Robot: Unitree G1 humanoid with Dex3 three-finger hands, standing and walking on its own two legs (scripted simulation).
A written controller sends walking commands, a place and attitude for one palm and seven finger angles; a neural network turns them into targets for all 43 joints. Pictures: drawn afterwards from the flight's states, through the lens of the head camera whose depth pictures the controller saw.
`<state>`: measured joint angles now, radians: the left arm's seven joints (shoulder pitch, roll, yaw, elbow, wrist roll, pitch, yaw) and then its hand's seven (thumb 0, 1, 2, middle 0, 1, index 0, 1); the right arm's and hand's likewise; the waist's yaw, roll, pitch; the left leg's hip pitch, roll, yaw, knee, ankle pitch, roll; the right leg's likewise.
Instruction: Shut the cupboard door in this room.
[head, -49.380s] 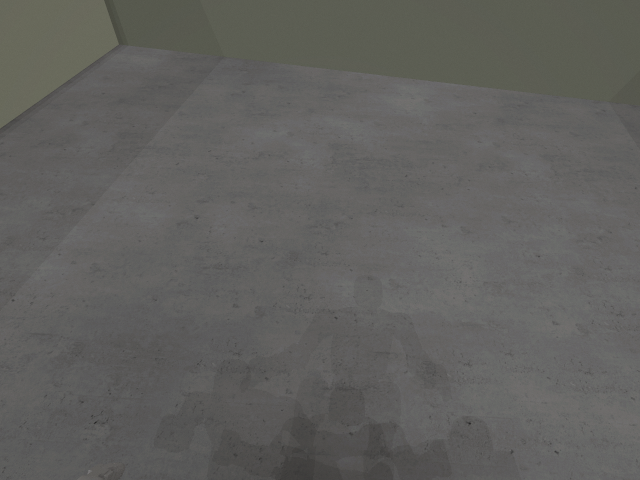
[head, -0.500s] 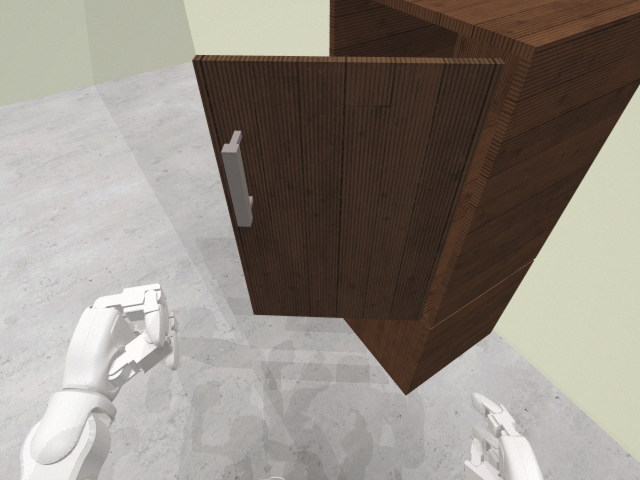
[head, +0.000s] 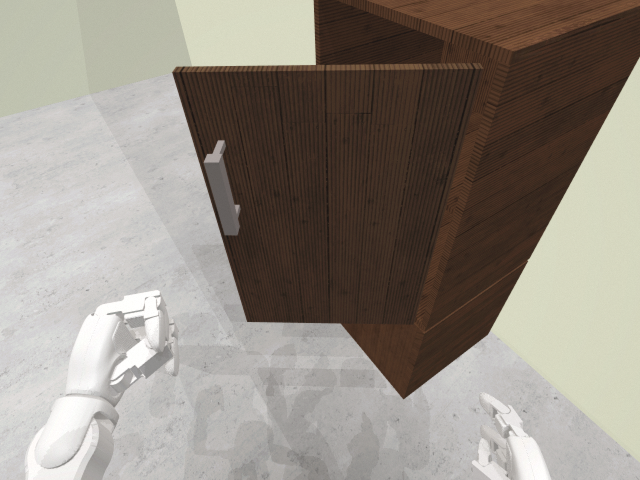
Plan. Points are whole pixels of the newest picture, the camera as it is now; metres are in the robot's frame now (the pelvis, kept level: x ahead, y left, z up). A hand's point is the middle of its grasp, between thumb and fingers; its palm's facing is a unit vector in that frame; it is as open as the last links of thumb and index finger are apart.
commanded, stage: bring the fist close to the handle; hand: left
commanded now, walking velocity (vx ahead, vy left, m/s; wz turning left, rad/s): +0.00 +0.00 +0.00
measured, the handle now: (226, 189) +0.50 +0.19 +0.11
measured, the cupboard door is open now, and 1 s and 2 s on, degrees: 54 54 47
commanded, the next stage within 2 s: push the door shut along its arc in 1.38 s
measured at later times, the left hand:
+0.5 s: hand (205, 284) +0.31 +0.17 +0.11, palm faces +0.05 -1.00 -0.04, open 3.1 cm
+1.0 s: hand (232, 232) +0.40 +0.16 +0.11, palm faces +0.06 -1.00 -0.03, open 3.1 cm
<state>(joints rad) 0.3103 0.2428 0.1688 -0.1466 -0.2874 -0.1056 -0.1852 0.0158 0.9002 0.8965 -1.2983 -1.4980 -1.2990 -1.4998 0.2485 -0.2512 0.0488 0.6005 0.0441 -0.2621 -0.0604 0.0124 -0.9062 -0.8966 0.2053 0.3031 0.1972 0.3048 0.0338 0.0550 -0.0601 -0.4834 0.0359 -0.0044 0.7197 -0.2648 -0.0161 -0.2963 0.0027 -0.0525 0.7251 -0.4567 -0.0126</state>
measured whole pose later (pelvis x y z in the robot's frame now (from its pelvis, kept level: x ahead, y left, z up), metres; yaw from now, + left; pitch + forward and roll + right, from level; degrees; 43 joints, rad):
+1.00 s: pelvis +0.00 +0.00 +0.00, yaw -2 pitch +5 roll +0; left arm -0.40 0.24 0.18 0.52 -0.17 -0.14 -0.04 0.02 0.90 0.90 -1.30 -1.50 -1.30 -1.50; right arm 0.26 -0.26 0.02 0.68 0.03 -0.10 -0.04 0.01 -0.91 -0.90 0.21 0.30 0.20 0.30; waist -0.03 0.03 -0.06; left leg -0.53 0.04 0.02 0.70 -0.26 -0.01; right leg -0.36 0.01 -0.02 0.71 -0.44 -0.01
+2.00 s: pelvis +0.00 +0.02 -0.01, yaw -2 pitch +9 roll -2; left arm -0.76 0.37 0.25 0.99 -0.17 -0.26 -0.21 -0.01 0.93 0.94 -1.30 -1.50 -1.30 -1.50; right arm 0.35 -0.28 0.00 0.71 0.03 -0.04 -0.04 0.01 -0.91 -0.90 0.21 0.30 0.20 0.30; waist -0.09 0.03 -0.07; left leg -0.67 0.05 0.02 0.78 -0.27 0.00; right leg -0.48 0.01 -0.03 0.77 -0.45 0.00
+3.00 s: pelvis +0.01 +0.02 -0.03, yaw -4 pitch +22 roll -3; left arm -1.27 0.62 0.33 1.35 -0.03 -0.20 -0.37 0.02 0.88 0.90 -1.30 -1.50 -1.30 -1.50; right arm 0.44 -0.28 0.02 0.70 -0.02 -0.04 -0.02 0.00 -0.91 -0.90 0.21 0.30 0.20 0.30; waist -0.26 0.06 -0.08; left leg -1.00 0.08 0.00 0.94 -0.33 0.00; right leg -0.80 0.05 -0.03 0.91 -0.49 0.00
